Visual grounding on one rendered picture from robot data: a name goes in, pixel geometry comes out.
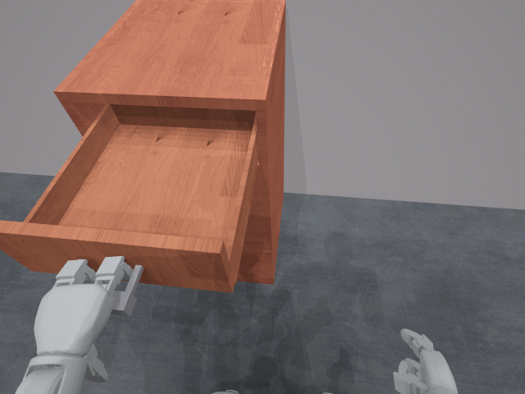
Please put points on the drawer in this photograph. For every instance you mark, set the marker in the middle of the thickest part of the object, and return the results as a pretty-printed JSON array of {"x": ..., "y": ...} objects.
[{"x": 168, "y": 188}]

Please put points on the right robot hand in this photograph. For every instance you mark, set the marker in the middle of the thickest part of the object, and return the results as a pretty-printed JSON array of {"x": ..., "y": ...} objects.
[{"x": 432, "y": 372}]

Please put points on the left robot hand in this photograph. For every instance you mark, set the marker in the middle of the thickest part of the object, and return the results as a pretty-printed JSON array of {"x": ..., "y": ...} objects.
[{"x": 72, "y": 314}]

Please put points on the cabinet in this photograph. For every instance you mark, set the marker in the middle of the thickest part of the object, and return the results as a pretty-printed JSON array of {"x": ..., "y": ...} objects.
[{"x": 225, "y": 54}]

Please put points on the handle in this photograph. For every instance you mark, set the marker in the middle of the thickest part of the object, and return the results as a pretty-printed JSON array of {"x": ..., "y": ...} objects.
[{"x": 125, "y": 300}]

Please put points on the robot left forearm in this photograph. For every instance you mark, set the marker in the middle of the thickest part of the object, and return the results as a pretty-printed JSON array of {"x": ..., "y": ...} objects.
[{"x": 54, "y": 373}]

